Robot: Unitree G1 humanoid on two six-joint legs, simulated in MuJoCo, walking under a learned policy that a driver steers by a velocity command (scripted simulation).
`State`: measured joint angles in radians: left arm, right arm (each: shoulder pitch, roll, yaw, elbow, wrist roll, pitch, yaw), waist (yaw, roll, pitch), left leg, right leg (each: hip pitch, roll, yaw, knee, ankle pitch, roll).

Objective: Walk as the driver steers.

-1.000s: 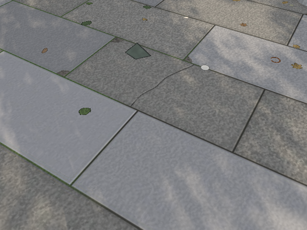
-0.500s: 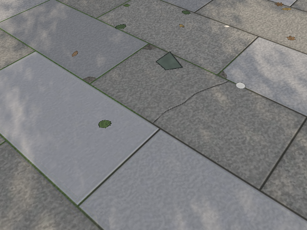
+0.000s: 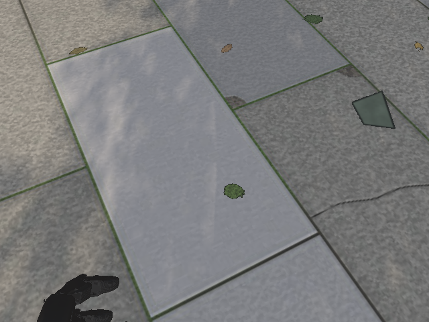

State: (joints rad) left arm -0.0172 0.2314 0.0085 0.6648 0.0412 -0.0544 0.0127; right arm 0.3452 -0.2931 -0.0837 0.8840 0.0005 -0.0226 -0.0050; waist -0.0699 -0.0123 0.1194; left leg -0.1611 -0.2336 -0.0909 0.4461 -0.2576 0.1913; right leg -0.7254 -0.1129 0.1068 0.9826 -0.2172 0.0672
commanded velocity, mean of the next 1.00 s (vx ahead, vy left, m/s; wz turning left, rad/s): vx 0.23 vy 0.00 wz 0.28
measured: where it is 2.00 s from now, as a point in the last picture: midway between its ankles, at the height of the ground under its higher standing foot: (156, 147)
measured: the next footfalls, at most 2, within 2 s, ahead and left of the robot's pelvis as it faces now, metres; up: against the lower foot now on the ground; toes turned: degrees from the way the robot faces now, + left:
right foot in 0.14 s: +0.31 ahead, -0.12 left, +0.00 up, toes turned +12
left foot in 0.50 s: +0.15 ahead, +0.06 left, +0.00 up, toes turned +11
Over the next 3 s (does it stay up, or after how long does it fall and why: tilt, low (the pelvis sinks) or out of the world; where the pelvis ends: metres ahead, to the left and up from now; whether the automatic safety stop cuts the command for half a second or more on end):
stays up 1.75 -0.35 -0.04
